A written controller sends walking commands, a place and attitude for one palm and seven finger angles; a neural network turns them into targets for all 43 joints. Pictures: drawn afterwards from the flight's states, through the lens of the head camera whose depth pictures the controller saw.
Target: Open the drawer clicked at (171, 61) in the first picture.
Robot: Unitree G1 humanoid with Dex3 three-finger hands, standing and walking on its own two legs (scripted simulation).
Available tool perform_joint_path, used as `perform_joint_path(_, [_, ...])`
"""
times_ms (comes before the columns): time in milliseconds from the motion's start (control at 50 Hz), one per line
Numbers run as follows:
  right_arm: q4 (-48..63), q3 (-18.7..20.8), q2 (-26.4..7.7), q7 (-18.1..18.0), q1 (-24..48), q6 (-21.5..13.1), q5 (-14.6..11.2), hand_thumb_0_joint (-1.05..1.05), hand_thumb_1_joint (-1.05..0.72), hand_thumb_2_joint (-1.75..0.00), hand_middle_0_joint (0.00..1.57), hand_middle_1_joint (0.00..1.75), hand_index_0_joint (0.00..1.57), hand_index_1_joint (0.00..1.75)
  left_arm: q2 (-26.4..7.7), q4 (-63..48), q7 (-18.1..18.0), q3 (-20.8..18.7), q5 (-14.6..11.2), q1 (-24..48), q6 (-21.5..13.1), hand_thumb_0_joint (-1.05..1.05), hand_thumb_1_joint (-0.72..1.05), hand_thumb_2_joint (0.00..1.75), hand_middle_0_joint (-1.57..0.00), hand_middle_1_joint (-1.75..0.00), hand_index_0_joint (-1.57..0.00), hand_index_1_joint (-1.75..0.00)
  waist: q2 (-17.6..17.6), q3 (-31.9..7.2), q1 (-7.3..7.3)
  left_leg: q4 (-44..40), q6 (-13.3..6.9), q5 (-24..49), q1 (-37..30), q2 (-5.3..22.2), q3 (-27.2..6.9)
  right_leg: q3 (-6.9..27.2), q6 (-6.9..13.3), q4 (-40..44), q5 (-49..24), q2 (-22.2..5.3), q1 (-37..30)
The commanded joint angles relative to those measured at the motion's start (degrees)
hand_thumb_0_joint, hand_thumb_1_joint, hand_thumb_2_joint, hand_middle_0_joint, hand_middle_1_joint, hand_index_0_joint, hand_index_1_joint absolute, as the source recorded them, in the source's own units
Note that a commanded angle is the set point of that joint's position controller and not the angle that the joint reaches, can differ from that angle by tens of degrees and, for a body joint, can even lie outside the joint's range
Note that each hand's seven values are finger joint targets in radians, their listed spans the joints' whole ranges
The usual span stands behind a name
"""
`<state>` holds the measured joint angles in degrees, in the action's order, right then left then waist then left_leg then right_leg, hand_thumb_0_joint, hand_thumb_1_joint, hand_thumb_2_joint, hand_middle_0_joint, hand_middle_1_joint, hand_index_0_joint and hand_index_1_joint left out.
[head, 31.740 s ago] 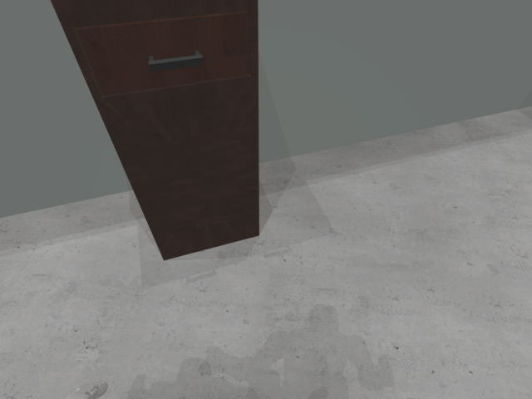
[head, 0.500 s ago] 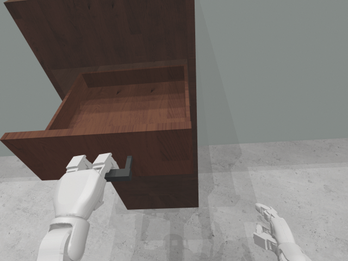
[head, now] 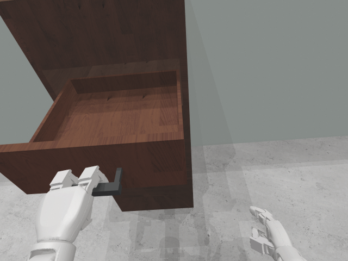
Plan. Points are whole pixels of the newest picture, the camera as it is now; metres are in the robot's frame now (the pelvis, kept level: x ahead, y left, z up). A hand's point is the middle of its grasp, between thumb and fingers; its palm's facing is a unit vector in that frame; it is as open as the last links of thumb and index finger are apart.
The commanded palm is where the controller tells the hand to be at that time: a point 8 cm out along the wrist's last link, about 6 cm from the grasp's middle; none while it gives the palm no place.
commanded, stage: open the thumb to release the handle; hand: left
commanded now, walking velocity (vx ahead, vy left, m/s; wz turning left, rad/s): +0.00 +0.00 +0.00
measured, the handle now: (90, 182) +0.24 +0.20 +0.12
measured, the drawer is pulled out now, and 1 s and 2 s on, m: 0.30 0.30 0.30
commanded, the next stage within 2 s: lift the hand off the handle in 0.56 s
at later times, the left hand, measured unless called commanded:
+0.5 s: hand (83, 210) +0.19 +0.20 +0.09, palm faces +0.09 -0.11 -0.99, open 11.0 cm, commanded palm +0.14 +0.22 +0.14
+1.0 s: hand (85, 207) +0.19 +0.20 +0.09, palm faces +0.12 -0.10 -0.99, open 13.6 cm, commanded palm +0.16 +0.21 +0.15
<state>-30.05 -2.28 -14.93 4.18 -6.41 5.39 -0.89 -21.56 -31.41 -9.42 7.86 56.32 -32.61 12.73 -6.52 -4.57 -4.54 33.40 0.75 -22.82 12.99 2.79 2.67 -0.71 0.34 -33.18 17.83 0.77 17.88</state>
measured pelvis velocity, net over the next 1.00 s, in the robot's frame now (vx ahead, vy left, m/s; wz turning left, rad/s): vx -0.03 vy -0.01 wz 0.04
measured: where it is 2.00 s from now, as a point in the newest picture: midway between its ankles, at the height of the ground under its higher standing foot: outside the picture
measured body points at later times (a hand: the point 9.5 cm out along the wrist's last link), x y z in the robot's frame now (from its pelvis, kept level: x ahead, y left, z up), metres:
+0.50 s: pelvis -0.02 -0.01 +0.00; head -0.02 -0.06 +0.45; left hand +0.18 +0.21 +0.15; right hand +0.22 -0.20 -0.09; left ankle -0.06 +0.12 -0.73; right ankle -0.01 -0.12 -0.73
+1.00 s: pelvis -0.03 -0.01 +0.01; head -0.03 -0.06 +0.45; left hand +0.18 +0.21 +0.15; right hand +0.21 -0.20 -0.09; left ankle -0.06 +0.12 -0.73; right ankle -0.01 -0.12 -0.73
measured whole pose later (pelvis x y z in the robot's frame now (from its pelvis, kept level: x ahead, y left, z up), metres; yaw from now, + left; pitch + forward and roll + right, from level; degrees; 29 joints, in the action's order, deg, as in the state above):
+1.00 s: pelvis -0.03 -0.01 +0.01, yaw +2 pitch +0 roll +0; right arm -36.0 -1.8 -14.0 -1.9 -4.2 3.4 -1.1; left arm -22.5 -15.2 -8.7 10.4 56.5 -12.9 11.5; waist -6.5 -1.4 -6.4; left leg 29.4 1.1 -17.6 11.3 1.5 0.5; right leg -2.8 1.0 -30.2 14.3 -0.5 15.6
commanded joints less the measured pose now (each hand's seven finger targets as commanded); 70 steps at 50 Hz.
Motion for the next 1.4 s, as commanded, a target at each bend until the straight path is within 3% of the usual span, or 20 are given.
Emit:
perform_joint_path(0, [10.9,1.5,-3.2,0.0,10.7,-4.0,-0.5,0.00,-0.90,-0.90,0.20,0.30,0.20,0.30,-5.7,-12.4,-3.0,-5.1,0.5,-6.9,-1.7,0.00,0.90,0.90,-0.40,-1.35,-0.40,-1.35,5.2,-6.4,-2.92,-2.5,-1.9,28.1,3.9,-1.4,0.5,-1.1,0.4,0.8,-25.5,0.3,-9.7])
perform_joint_path(20, [10.9,1.9,-3.4,0.1,10.7,-3.7,-0.7,0.00,-0.90,-0.90,0.20,0.30,0.20,0.30,-6.2,-13.8,-3.2,-5.1,0.5,-5.4,-1.7,0.00,0.90,0.90,-0.40,-1.35,-0.40,-1.35,4.9,-8.0,-2.21,-2.4,-1.8,28.6,3.3,-1.1,0.4,-0.8,0.4,0.8,-26.1,0.2,-9.7])
perform_joint_path(40, [6.4,2.0,-4.5,-2.1,10.8,-3.0,-0.1,0.00,-0.90,-0.90,0.20,0.30,0.20,0.30,-16.9,-6.8,-4.5,-15.5,2.6,14.1,-1.1,0.00,0.90,0.90,-0.40,-1.35,-0.40,-1.35,5.6,-4.7,-0.11,-3.0,-1.3,21.5,4.3,-2.0,-0.1,0.4,1.4,2.0,-20.6,0.7,-6.8])
perform_joint_path(60, [8.5,1.3,-3.1,-2.8,11.5,-3.4,1.0,0.00,-0.90,-0.90,0.20,0.30,0.20,0.30,-10.4,-3.7,-4.8,-10.3,3.7,13.6,-0.6,0.00,0.83,0.87,-0.40,-1.34,-0.40,-1.34,4.9,-3.2,-2.27,-3.7,-1.9,19.3,4.7,-2.5,-0.7,-0.1,1.5,2.3,-16.7,0.2,-6.4])
perform_joint_path(100, [8.0,2.0,-2.8,-3.3,10.6,-4.2,0.4,0.00,-0.90,-0.90,0.20,0.30,0.20,0.30,-9.2,-0.9,-4.8,-10.8,2.4,9.7,-1.0,0.00,0.69,0.81,-0.38,-1.33,-0.38,-1.33,5.4,-3.5,-2.56,-4.2,-2.1,18.8,4.2,-2.7,-0.7,-0.6,1.1,3.1,-15.6,0.3,-6.5])
perform_joint_path(140, [7.1,3.0,-3.6,-4.0,11.0,-4.4,-0.3,0.00,-0.90,-0.90,0.20,0.30,0.20,0.30,-13.6,-3.9,-4.7,-14.8,0.0,12.8,-1.1,0.00,0.55,0.75,-0.38,-1.31,-0.38,-1.31,2.5,-8.3,-2.37,-4.2,-1.7,20.8,1.3,-2.9,-0.6,-0.2,1.2,3.3,-18.8,-0.1,-9.9])
perform_joint_path(160, [8.1,2.6,-2.9,-4.1,10.3,-5.0,0.0,0.00,-0.90,-0.90,0.20,0.30,0.20,0.30,-10.7,-3.3,-4.4,-12.6,-0.3,10.0,-0.7,0.00,0.48,0.72,-0.37,-1.30,-0.37,-1.30,4.5,-10.1,-3.20,-3.8,-1.9,21.9,1.9,-3.3,-0.4,-0.5,0.8,2.5,-20.3,-0.4,-11.0])
perform_joint_path(300, [6.9,2.0,-2.9,-4.1,11.6,-4.8,-0.1,0.00,-0.90,-0.90,0.20,0.30,0.20,0.30,-9.7,-1.5,-2.8,-11.5,-0.8,9.0,-0.6,0.00,-0.01,0.51,-0.33,-1.25,-0.33,-1.25,7.4,-4.3,-2.72,-5.5,-1.9,20.2,3.3,-3.2,0.2,-1.0,0.3,4.4,-18.5,-0.1,-9.7])
perform_joint_path(440, [6.0,2.0,-3.2,-4.5,12.4,-4.7,-0.3,0.00,-0.90,-0.90,0.20,0.30,0.20,0.30,-12.9,-1.4,-2.3,-13.6,-0.3,14.6,-0.8,0.00,-0.50,0.30,-0.30,-1.20,-0.30,-1.20,5.0,-5.2,-2.22,-6.3,-1.6,18.6,1.6,-3.2,0.3,0.0,0.5,6.1,-15.0,-0.1,-10.2])
perform_joint_path(460, [6.8,1.5,-2.7,-4.6,12.0,-5.1,0.1,0.00,-0.90,-0.90,0.20,0.30,0.20,0.30,-10.1,-1.1,-2.2,-10.8,0.1,15.0,-0.8,0.00,-0.50,0.30,-0.30,-1.20,-0.30,-1.20,5.3,-5.6,-2.44,-6.1,-1.8,18.5,2.1,-3.5,0.2,-0.4,0.4,5.8,-14.6,-0.3,-10.2])
perform_joint_path(540, [5.5,1.9,-3.2,-5.2,12.4,-4.9,-0.2,0.00,-0.90,-0.90,0.20,0.30,0.20,0.30,-14.9,0.9,-2.2,-15.5,-0.3,16.3,-1.1,0.00,-0.50,0.30,-0.30,-1.20,-0.30,-1.20,6.1,-5.2,-2.45,-6.6,-1.6,17.8,1.8,-3.4,0.2,0.6,0.4,7.0,-14.2,-0.4,-11.1])
perform_joint_path(560, [6.3,1.5,-2.6,-5.2,12.1,-5.3,0.2,0.00,-0.90,-0.90,0.20,0.30,0.20,0.30,-11.3,1.4,-2.0,-12.2,0.1,15.5,-1.1,0.00,-0.50,0.30,-0.30,-1.20,-0.30,-1.20,6.3,-5.0,-2.71,-6.5,-1.8,17.6,2.2,-3.6,0.2,0.2,0.2,6.7,-14.1,-0.6,-10.8])
perform_joint_path(620, [5.6,2.0,-2.9,-5.3,12.2,-5.2,-0.2,0.00,-0.90,-0.90,0.20,0.30,0.20,0.30,-13.4,0.9,-2.0,-14.5,-0.5,16.2,-1.5,0.00,-0.50,0.30,-0.30,-1.20,-0.30,-1.20,5.7,-5.1,-2.53,-7.1,-1.7,18.3,1.9,-3.5,0.2,0.1,0.3,7.0,-15.2,-0.5,-11.2])
perform_joint_path(660, [6.2,1.9,-2.8,-5.0,11.8,-5.8,-0.1,0.00,-0.90,-0.90,0.20,0.30,0.20,0.30,-8.1,1.4,-1.7,-8.5,-0.3,18.0,-1.2,0.00,-0.50,0.30,-0.30,-1.20,-0.30,-1.20,5.9,-5.0,-1.89,-6.8,-1.7,18.2,1.7,-3.6,0.3,-0.5,0.3,7.0,-14.2,-0.3,-9.8])
perform_joint_path(960, [4.5,1.3,-3.0,-6.6,13.1,-5.6,-0.2,0.00,-0.90,-0.90,0.20,0.30,0.20,0.30,-11.3,8.4,-0.6,-7.4,2.1,33.6,0.3,0.00,-0.50,0.30,-0.30,-1.20,-0.30,-1.20,6.4,-5.4,-1.75,-8.6,-2.0,14.2,1.3,-4.0,-0.1,-0.2,0.3,8.7,-7.1,-0.5,-10.0])
perform_joint_path(1040, [3.9,1.4,-3.2,-6.9,14.2,-5.5,-0.5,0.00,-0.90,-0.90,0.20,0.30,0.20,0.30,-15.1,5.1,0.3,-9.9,0.9,38.0,-0.1,0.00,-0.50,0.30,-0.30,-1.20,-0.30,-1.20,3.5,-7.0,-1.59,-9.4,-1.8,15.5,-0.8,-3.9,-0.4,0.1,0.5,9.1,-8.2,-0.6,-11.8])
perform_joint_path(1100, [3.9,1.3,-2.4,-6.7,14.3,-6.2,-0.4,0.00,-0.90,-0.90,0.20,0.30,0.20,0.30,-11.9,4.8,1.3,-7.5,-0.1,37.3,-0.9,0.00,-0.50,0.30,-0.30,-1.20,-0.30,-1.20,4.8,-6.0,-1.85,-10.1,-2.0,16.8,-0.9,-4.0,-0.7,-0.8,0.3,9.3,-9.3,-0.2,-11.7])
perform_joint_path(1240, [4.0,1.5,-2.9,-6.2,14.8,-7.1,-0.8,0.00,-0.90,-0.90,0.20,0.30,0.20,0.30,-16.3,0.1,2.7,-11.5,-2.2,40.0,-2.5,0.00,-0.50,0.30,-0.30,-1.20,-0.30,-1.20,3.7,-6.2,-2.00,-11.5,-1.7,18.3,-2.8,-3.7,-0.9,-0.3,0.5,10.4,-10.6,-0.4,-13.9])
perform_joint_path(1300, [3.9,1.2,-2.6,-5.6,15.3,-6.8,-0.8,0.00,-0.90,-0.90,0.20,0.30,0.20,0.30,-12.1,3.1,4.3,-7.5,-2.0,39.1,-1.3,0.00,-0.50,0.30,-0.30,-1.20,-0.30,-1.20,5.3,-3.5,-1.82,-12.6,-1.7,17.0,-1.6,-3.7,-0.7,-1.0,0.2,11.2,-8.4,-0.4,-12.5])
perform_joint_path(1380, [3.9,1.0,-2.8,-4.9,16.3,-6.1,-1.3,0.00,-0.90,-0.90,0.20,0.30,0.20,0.30,-14.8,1.0,6.7,-8.6,-2.6,43.0,0.3,0.00,-0.50,0.30,-0.30,-1.20,-0.30,-1.20,3.4,-4.1,-1.40,-13.8,-1.6,17.2,-2.3,-3.4,-1.0,-0.7,0.5,11.7,-8.2,-0.5,-14.0])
